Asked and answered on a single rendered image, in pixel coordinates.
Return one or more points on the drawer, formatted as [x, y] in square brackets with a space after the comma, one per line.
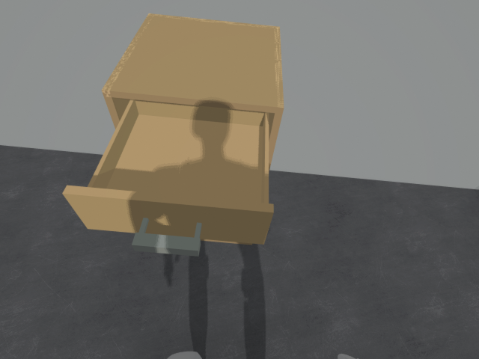
[177, 165]

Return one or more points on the cabinet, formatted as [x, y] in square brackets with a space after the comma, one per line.
[201, 62]

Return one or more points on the handle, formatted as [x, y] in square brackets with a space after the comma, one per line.
[165, 244]

